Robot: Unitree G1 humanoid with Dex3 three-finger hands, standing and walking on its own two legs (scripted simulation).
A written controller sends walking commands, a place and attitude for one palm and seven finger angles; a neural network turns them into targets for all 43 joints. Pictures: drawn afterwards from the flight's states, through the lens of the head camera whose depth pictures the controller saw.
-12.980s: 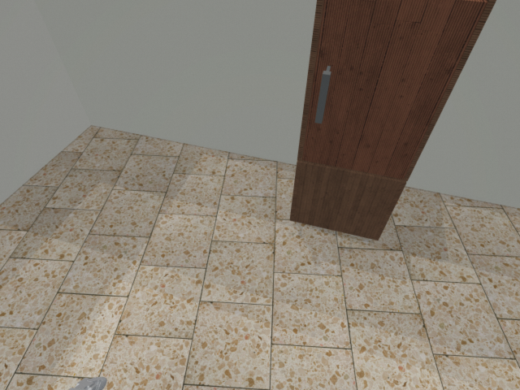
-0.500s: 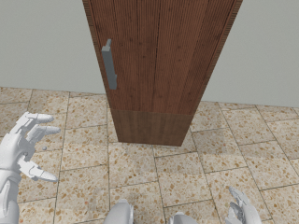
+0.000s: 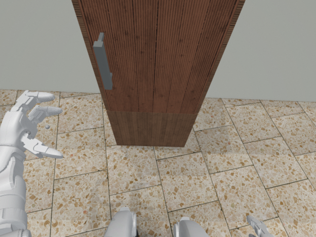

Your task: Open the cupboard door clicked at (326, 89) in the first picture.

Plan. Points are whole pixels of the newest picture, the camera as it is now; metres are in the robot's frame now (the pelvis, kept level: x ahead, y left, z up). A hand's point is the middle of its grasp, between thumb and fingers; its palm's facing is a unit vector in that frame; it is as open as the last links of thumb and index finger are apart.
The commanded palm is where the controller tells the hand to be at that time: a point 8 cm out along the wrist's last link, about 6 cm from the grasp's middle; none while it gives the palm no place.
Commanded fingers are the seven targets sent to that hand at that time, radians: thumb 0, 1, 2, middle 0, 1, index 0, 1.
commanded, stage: move the hooked fingers beside the handle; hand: left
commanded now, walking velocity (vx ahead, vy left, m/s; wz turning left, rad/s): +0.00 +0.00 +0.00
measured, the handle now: (105, 63) +0.59 +0.18 +0.05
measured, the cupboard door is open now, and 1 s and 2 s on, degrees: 0 0 0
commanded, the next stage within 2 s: slide the fingers in behind the handle in 1.94 s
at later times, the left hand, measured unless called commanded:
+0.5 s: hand (62, 100) +0.44 +0.27 +0.05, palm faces +0.00 -1.00 -0.02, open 14.0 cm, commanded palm +0.43 +0.30 +0.05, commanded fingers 0.00 -0.50 0.30 -0.30 -1.20 -0.30 -1.20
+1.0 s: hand (80, 77) +0.53 +0.24 +0.05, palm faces +0.01 -1.00 -0.01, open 14.0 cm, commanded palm +0.52 +0.27 +0.04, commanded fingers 0.00 -0.50 0.30 -0.30 -1.20 -0.30 -1.20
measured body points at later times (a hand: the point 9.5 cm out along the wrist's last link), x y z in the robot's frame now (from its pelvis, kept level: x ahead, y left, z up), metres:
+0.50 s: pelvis +0.00 +0.03 -0.01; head +0.11 +0.06 +0.43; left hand +0.44 +0.32 +0.05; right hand +0.06 -0.24 -0.11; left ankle +0.05 +0.10 -0.65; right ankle +0.00 -0.11 -0.65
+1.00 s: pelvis +0.00 +0.02 -0.02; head +0.16 +0.05 +0.39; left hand +0.52 +0.29 +0.05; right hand -0.01 -0.26 -0.12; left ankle +0.05 +0.10 -0.65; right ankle +0.00 -0.11 -0.65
